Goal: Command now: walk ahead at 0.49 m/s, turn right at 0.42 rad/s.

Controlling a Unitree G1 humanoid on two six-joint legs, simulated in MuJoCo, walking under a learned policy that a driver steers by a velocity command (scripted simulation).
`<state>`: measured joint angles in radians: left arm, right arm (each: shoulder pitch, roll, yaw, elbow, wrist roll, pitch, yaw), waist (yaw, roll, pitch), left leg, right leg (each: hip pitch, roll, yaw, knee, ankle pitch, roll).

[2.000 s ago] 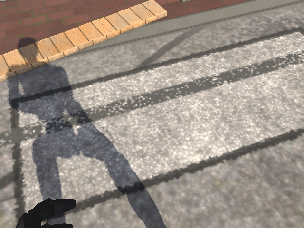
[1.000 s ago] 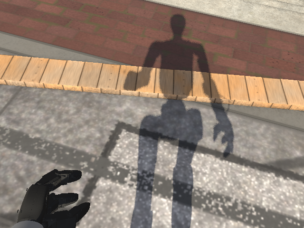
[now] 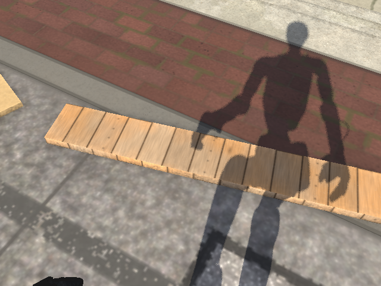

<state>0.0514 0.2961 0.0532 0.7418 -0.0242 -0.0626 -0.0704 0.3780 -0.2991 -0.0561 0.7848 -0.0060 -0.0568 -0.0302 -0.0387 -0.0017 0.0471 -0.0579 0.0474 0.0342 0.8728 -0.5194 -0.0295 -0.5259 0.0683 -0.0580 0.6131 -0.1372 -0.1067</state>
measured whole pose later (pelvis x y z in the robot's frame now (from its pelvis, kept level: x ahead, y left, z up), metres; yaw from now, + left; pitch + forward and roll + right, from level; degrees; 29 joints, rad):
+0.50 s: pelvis +0.30 +0.02 +0.01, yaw -17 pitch +2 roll +1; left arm 0.35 0.31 0.06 0.76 -0.03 -0.03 0.00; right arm 0.11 -0.27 -0.04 0.61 -0.01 -0.12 0.00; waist 0.05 -0.03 0.01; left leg -0.44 -0.03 -0.01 0.55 -0.16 0.01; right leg -0.29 0.09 0.16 1.03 -0.48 -0.03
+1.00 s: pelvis +0.52 -0.12 +0.00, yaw -35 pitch +2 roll +1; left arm 0.10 0.30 0.07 0.62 -0.02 -0.02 -0.04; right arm 0.30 -0.32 -0.07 0.78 0.02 -0.07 0.00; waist -0.04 0.00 0.07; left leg -0.20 0.08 0.06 1.05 -0.51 -0.04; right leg -0.49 0.04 -0.03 0.66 -0.20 -0.10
